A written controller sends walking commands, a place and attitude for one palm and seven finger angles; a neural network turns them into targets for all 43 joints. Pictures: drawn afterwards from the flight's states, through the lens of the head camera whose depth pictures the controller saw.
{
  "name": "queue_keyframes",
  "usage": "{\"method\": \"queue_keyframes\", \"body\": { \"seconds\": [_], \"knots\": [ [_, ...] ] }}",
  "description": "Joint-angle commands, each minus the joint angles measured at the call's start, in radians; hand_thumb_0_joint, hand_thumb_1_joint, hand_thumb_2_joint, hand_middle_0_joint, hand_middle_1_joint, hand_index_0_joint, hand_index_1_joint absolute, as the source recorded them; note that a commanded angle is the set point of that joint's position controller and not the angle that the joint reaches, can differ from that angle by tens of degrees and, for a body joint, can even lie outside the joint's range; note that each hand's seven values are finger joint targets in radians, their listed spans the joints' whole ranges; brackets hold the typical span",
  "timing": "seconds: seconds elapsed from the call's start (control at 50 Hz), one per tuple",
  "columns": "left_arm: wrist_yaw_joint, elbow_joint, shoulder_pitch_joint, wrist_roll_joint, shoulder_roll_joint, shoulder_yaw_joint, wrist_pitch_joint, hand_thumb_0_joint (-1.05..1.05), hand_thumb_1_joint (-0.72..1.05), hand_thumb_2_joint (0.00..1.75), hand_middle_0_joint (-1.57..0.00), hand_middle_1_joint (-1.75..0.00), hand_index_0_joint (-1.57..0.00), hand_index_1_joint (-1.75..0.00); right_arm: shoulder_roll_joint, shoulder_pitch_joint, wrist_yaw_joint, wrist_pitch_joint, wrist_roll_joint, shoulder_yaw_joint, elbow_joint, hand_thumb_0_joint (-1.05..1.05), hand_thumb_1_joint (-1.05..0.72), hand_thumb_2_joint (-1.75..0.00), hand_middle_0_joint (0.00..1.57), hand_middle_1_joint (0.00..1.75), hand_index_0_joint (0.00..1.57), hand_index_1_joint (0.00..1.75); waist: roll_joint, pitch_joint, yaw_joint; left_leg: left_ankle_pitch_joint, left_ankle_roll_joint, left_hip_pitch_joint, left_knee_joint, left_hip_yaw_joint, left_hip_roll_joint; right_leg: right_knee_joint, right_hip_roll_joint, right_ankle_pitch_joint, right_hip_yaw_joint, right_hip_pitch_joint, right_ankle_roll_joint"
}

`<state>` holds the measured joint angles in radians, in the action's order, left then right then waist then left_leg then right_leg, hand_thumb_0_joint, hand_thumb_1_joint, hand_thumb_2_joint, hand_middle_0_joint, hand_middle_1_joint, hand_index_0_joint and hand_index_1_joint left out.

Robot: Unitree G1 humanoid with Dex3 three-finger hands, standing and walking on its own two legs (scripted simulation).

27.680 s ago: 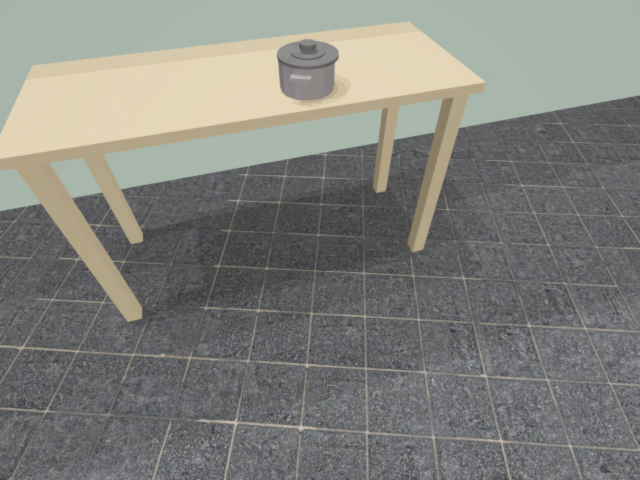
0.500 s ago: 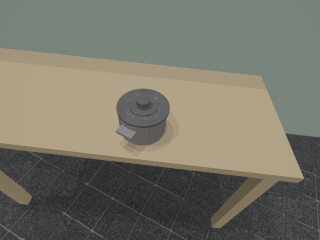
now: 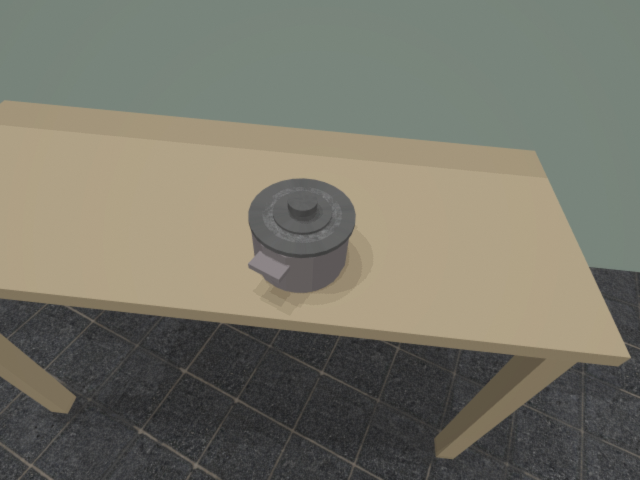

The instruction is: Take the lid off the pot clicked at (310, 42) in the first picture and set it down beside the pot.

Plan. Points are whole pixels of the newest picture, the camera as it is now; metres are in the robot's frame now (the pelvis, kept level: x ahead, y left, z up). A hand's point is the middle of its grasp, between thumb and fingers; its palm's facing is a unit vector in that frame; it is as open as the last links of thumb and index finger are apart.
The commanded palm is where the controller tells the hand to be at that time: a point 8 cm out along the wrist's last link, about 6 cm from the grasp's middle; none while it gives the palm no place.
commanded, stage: look again from close up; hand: left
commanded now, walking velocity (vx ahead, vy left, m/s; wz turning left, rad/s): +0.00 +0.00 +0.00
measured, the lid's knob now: (302, 203) +0.47 +0.06 +0.09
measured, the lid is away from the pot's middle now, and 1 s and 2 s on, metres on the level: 0.01 0.01 0.01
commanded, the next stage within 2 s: lift the closed hand beside the body in 1.22 s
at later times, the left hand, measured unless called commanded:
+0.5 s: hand out of the picture +0.03 +0.16 -0.18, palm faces +0.02 -0.98 -0.19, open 7.4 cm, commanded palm none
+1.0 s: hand out of the picture +0.02 +0.13 -0.18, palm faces +0.02 -0.99 -0.17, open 7.4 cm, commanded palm none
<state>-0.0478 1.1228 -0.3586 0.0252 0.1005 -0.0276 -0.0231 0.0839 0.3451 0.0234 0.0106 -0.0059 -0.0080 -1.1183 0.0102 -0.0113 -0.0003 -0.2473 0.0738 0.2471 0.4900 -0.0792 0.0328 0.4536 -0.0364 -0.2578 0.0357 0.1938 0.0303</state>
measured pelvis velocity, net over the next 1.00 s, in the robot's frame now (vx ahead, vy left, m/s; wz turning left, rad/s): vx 0.03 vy -0.03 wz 0.01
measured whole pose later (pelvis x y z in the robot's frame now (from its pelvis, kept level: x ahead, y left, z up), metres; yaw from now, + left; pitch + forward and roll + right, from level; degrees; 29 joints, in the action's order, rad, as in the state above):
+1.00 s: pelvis +0.03 -0.03 +0.00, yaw +1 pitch +0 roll +0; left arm -0.04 1.08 -0.32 0.02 0.15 -0.02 -0.02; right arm 0.13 0.28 0.03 0.02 0.00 -0.01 -1.13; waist 0.02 -0.03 0.01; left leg -0.28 0.03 0.19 0.46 -0.05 0.01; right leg 0.46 -0.01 -0.31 0.06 0.15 -0.01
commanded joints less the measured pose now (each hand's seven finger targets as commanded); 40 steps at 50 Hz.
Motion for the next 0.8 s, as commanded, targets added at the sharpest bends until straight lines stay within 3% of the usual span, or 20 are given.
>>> {"method": "queue_keyframes", "body": {
  "seconds": [0.0, 0.02, 0.04, 0.1, 0.14, 0.2, 0.28, 0.38, 0.5, 0.78],
  "knots": [
    [0.0, -0.052, -0.075, -0.002, 0.116, 0.026, -0.003, 0.0, 0.9, 0.9, -0.2, -0.3, -0.2, -0.3, 0.143, 0.033, -0.005, 0.022, -0.007, 0.023, 0.098, 0.0, -0.9, -0.9, 0.2, 0.3, 0.2, 0.3, -0.156, 0.01, 0.004, -0.164, -0.007, 0.06, -0.175, 0.234, -0.15, 0.047, -0.024, -0.078, -0.01, 0.04, -0.079],
    [0.001, -0.058, -0.078, -0.002, 0.105, 0.027, 0.0, 0.0, 0.9, 0.9, -0.2, -0.3, -0.2, -0.3, 0.156, 0.02, -0.003, 0.017, -0.007, 0.03, 0.114, 0.0, -0.9, -0.9, 0.2, 0.3, 0.2, 0.3, -0.156, 0.008, 0.004, -0.205, 0.002, 0.065, -0.191, 0.258, -0.16, 0.064, -0.017, -0.088, -0.002, 0.051, -0.076],
    [0.002, -0.058, -0.072, 0.0, 0.096, 0.024, 0.0, 0.0, 0.9, 0.9, -0.2, -0.3, -0.2, -0.3, 0.161, 0.013, -0.002, 0.016, -0.006, 0.032, 0.121, 0.0, -0.9, -0.9, 0.2, 0.3, 0.2, 0.3, -0.111, -0.007, 0.005, -0.2, 0.006, 0.078, -0.193, 0.262, -0.164, 0.061, -0.017, -0.073, 0.0, 0.055, -0.074],
    [0.003, -0.061, -0.061, -0.002, 0.09, 0.021, -0.006, 0.0, 0.9, 0.9, -0.2, -0.3, -0.2, -0.3, 0.145, 0.016, -0.001, 0.024, -0.005, 0.026, 0.12, 0.0, -0.9, -0.9, 0.2, 0.3, 0.2, 0.3, 0.011, -0.037, 0.009, -0.049, 0.005, 0.056, -0.15, 0.224, -0.146, 0.015, -0.038, -0.005, -0.032, 0.061, -0.08],
    [-0.002, -0.063, -0.058, -0.005, 0.095, 0.021, -0.008, 0.0, 0.9, 0.9, -0.2, -0.3, -0.2, -0.3, 0.15, 0.027, 0.0, 0.029, -0.004, 0.023, 0.114, 0.0, -0.9, -0.9, 0.2, 0.3, 0.2, 0.3, 0.029, -0.043, 0.002, 0.074, -0.003, 0.021, -0.109, 0.193, -0.134, 0.007, -0.052, 0.036, -0.054, 0.067, -0.08],
    [-0.004, -0.07, -0.046, -0.008, 0.116, 0.025, -0.003, 0.0, 0.9, 0.9, -0.2, -0.3, -0.2, -0.3, 0.155, 0.033, 0.002, 0.031, -0.004, 0.02, 0.103, 0.0, -0.9, -0.9, 0.2, 0.3, 0.2, 0.3, 0.016, -0.051, -0.001, 0.172, -0.005, -0.01, -0.099, 0.18, -0.134, 0.009, -0.053, 0.063, -0.048, 0.067, -0.075],
    [-0.006, -0.077, -0.043, -0.008, 0.126, 0.027, 0.003, 0.0, 0.9, 0.9, -0.2, -0.3, -0.2, -0.3, 0.168, 0.011, 0.003, 0.028, -0.005, 0.017, 0.102, 0.0, -0.9, -0.9, 0.2, 0.3, 0.2, 0.3, -0.003, -0.073, 0.002, 0.164, -0.01, -0.009, -0.103, 0.166, -0.132, -0.001, -0.057, 0.056, -0.053, 0.063, -0.068],
    [-0.004, -0.087, -0.033, -0.008, 0.143, 0.029, 0.005, 0.0, 0.9, 0.9, -0.2, -0.3, -0.2, -0.3, 0.172, -0.009, 0.003, 0.028, -0.005, 0.017, 0.098, 0.0, -0.9, -0.9, 0.2, 0.3, 0.2, 0.3, -0.027, -0.051, 0.006, 0.165, -0.012, -0.035, -0.103, 0.156, -0.13, -0.011, -0.064, 0.071, -0.063, 0.053, -0.068],
    [-0.003, -0.098, -0.022, -0.01, 0.158, 0.032, -0.001, 0.0, 0.9, 0.9, -0.2, -0.3, -0.2, -0.3, 0.166, -0.018, 0.004, 0.03, -0.003, 0.018, 0.087, 0.0, -0.9, -0.9, 0.2, 0.3, 0.2, 0.3, 0.01, -0.008, 0.008, 0.245, -0.017, -0.066, -0.071, 0.143, -0.13, -0.022, -0.075, 0.172, -0.068, 0.014, -0.071],
    [-0.003, -0.08, -0.029, -0.012, 0.147, 0.026, -0.004, 0.0, 0.9, 0.9, -0.2, -0.3, -0.2, -0.3, 0.144, -0.011, 0.007, 0.024, 0.001, 0.012, 0.043, 0.0, -0.9, -0.9, 0.2, 0.3, 0.2, 0.3, -0.02, -0.037, 0.005, 0.224, -0.028, -0.074, -0.085, 0.132, -0.133, -0.058, -0.084, 0.189, -0.076, 0.002, -0.075]
  ]
}}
